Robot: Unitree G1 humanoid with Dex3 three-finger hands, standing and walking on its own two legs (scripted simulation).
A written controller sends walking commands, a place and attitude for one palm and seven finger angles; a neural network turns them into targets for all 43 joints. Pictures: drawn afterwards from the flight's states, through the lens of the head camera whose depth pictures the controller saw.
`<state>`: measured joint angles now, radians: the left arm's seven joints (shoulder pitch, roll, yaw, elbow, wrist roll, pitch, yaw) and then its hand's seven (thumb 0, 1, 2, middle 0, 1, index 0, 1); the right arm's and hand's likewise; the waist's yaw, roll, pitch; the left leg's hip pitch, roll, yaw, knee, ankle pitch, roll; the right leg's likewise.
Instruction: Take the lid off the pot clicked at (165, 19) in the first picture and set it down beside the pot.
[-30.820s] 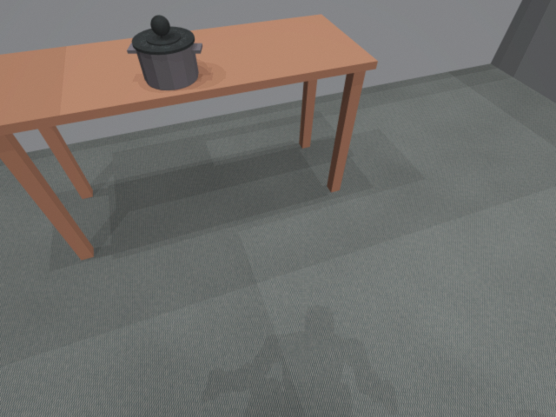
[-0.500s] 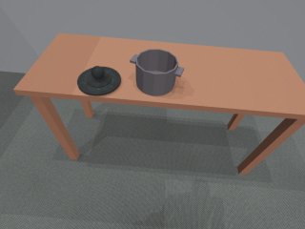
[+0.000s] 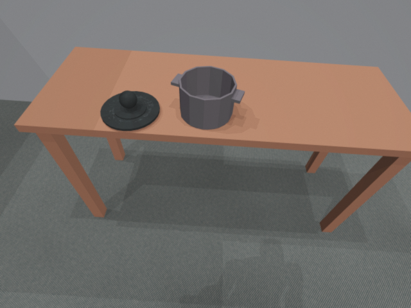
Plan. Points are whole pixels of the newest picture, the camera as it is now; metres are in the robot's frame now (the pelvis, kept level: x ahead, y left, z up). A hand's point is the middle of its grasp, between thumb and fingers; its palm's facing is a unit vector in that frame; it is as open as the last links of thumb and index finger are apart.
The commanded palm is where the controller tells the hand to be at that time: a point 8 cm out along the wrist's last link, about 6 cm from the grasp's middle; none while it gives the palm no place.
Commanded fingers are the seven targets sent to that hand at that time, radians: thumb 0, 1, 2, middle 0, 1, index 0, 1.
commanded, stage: let the arm hang, fingers relaxed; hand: left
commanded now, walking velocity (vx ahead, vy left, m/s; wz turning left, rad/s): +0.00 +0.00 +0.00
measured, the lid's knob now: (128, 99) +0.68 +0.27 -0.03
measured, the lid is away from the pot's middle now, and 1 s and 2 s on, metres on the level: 0.25 0.25 0.25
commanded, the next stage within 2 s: look to check the result in 0.68 s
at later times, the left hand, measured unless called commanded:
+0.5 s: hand out of the picture -0.01 +0.16 -0.18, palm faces +0.03 -0.98 -0.18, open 7.3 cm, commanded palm none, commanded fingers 0.00 0.90 0.90 -0.20 -0.30 -0.20 -0.30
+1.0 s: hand out of the picture -0.01 +0.16 -0.18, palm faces +0.03 -0.98 -0.18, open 7.3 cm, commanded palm none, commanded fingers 0.00 0.90 0.90 -0.20 -0.30 -0.20 -0.30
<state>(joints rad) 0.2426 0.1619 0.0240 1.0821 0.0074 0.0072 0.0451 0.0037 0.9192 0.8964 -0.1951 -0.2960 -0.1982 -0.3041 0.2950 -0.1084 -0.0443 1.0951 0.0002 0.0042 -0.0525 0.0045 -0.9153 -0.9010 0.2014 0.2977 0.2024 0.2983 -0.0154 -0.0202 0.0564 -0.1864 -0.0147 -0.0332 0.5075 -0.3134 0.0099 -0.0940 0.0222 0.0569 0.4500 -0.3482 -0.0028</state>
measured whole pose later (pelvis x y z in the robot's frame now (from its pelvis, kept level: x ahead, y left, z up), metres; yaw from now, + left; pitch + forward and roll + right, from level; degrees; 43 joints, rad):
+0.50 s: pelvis -0.01 +0.00 +0.00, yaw +0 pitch -1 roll +0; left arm 0.27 0.14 0.02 1.11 0.01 0.00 0.04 0.00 0.92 0.90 -0.20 -0.30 -0.20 -0.30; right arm 0.29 -0.11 -0.04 1.10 0.00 0.00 -0.05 0.00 -0.92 -0.90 0.20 0.30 0.20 0.30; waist -0.01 -0.02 0.06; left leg -0.19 -0.01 -0.03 0.49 -0.29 0.01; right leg -0.10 0.02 0.06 0.45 -0.33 -0.01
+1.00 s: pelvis -0.01 +0.00 +0.00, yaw +0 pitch -1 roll +0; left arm 0.27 0.14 0.02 1.11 0.01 0.00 0.05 0.00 0.92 0.90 -0.20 -0.30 -0.20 -0.30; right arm 0.29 -0.10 -0.04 1.11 0.00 0.00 -0.05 0.01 -0.92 -0.90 0.20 0.30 0.20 0.30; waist -0.01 -0.02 0.06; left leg -0.19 -0.01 -0.03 0.49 -0.29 0.00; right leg -0.10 0.03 0.06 0.45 -0.33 -0.01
